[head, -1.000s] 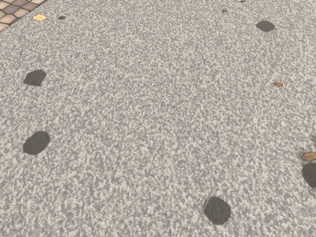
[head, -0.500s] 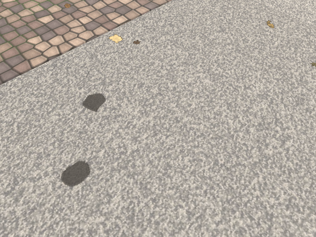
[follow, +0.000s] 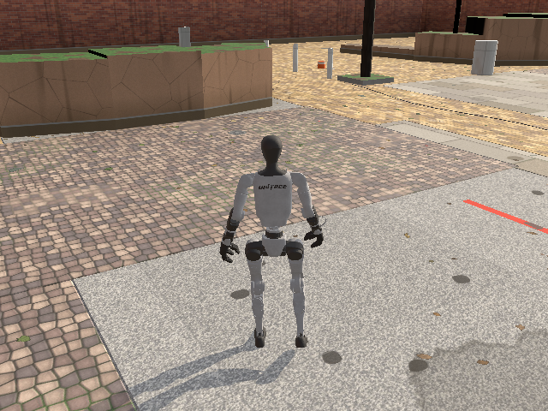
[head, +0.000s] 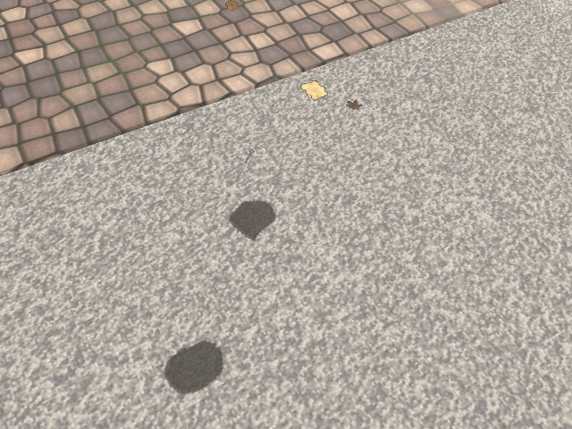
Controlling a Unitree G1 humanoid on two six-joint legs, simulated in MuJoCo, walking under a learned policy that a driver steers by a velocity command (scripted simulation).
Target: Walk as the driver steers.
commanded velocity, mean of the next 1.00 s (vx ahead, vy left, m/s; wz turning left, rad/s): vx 0.11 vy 0.00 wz -0.33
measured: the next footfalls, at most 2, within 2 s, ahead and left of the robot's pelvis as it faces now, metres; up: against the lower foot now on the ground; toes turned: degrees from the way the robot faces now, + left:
right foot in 0.34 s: +0.29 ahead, -0.13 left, +0.00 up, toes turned -3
left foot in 0.74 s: +0.28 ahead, +0.10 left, +0.00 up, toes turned -21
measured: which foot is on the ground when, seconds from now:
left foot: down 0.00-0.36, up 0.38-0.72, down 0.74-1.00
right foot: up 0.00-0.32, down 0.34-0.76, up 0.78-1.00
